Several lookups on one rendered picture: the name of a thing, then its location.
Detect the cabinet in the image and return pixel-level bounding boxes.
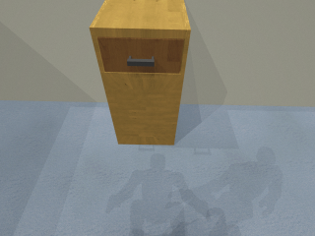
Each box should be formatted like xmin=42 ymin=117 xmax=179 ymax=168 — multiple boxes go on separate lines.
xmin=89 ymin=0 xmax=191 ymax=146

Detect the drawer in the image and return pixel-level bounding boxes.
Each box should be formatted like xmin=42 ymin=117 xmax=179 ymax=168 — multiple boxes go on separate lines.
xmin=97 ymin=36 xmax=184 ymax=74

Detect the handle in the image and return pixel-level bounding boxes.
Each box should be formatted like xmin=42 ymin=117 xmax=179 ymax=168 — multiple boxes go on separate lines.
xmin=127 ymin=55 xmax=155 ymax=67

